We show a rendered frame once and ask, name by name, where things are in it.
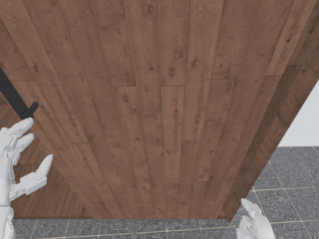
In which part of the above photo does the robot left forearm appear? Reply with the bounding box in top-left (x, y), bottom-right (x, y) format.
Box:
top-left (0, 205), bottom-right (16, 239)

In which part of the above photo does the handle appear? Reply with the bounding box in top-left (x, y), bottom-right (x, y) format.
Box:
top-left (0, 67), bottom-right (39, 120)

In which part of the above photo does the wardrobe door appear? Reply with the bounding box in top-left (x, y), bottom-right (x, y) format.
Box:
top-left (220, 0), bottom-right (319, 211)
top-left (0, 0), bottom-right (317, 220)

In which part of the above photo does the left robot hand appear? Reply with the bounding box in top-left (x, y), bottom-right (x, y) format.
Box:
top-left (0, 118), bottom-right (53, 206)

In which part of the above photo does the right robot hand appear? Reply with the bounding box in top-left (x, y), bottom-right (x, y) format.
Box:
top-left (236, 198), bottom-right (275, 239)

